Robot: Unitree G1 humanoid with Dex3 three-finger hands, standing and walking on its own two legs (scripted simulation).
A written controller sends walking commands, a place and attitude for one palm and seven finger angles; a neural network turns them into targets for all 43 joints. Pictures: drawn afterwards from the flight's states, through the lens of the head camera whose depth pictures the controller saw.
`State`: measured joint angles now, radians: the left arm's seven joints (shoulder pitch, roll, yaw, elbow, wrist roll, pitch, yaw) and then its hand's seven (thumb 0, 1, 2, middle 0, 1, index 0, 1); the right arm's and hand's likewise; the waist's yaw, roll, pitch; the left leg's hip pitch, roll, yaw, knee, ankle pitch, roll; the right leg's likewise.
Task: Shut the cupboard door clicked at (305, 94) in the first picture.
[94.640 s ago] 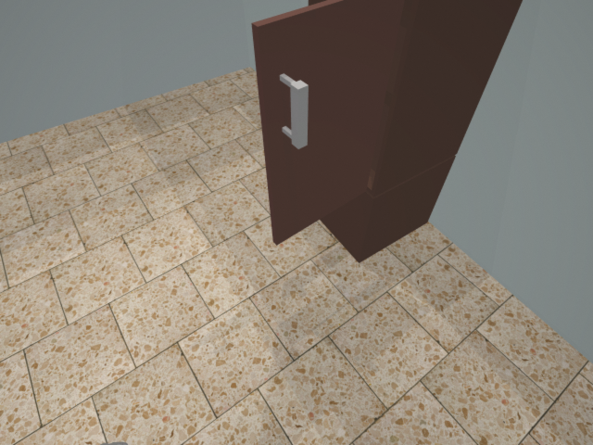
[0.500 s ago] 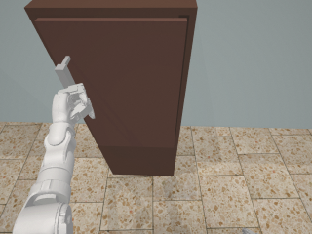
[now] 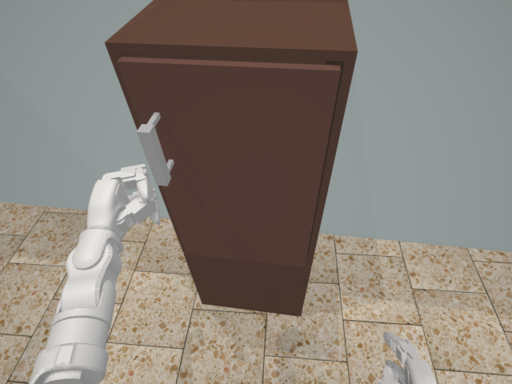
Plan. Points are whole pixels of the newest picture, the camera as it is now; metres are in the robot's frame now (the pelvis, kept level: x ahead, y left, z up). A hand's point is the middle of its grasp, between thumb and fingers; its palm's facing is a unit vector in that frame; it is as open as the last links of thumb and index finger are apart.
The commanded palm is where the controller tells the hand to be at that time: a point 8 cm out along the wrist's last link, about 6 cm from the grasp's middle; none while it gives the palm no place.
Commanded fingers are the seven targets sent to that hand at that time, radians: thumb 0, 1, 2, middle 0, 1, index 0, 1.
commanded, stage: draw the hand back to the body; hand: left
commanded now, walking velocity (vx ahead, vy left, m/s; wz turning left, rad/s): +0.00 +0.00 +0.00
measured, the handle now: (159, 149) +0.50 +0.22 +0.10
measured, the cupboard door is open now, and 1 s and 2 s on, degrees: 0 0 0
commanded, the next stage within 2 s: step back with the hand held close in 1.34 s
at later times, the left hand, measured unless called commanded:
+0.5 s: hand (83, 258) +0.24 +0.23 +0.14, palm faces +0.29 -0.93 -0.23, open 3.2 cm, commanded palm +0.20 +0.28 +0.16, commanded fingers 0.00 0.90 0.90 -0.81 -0.96 -0.81 -0.96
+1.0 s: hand out of the picture +0.17 +0.28 +0.18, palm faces +0.49 -0.77 -0.40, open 6.4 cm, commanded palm +0.13 +0.31 +0.19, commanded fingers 0.00 0.90 0.90 -0.20 -0.30 -0.20 -0.30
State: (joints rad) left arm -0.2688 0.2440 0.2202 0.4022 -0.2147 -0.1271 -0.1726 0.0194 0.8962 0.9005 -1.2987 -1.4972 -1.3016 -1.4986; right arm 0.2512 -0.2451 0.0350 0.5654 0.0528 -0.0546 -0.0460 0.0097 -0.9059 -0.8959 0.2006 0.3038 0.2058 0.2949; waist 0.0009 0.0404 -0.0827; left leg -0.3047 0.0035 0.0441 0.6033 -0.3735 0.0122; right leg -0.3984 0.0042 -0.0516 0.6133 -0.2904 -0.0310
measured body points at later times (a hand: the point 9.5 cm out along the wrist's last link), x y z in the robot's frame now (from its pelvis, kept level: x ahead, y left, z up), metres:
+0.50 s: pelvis -0.02 +0.01 +0.01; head -0.03 +0.00 +0.46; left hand +0.22 +0.28 +0.15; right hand +0.17 -0.20 -0.07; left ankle -0.04 +0.11 -0.73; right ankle +0.01 -0.10 -0.73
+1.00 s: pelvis +0.00 +0.01 +0.02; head -0.03 -0.02 +0.46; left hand +0.14 +0.32 +0.20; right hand +0.19 -0.20 -0.07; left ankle -0.04 +0.11 -0.73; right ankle +0.01 -0.10 -0.73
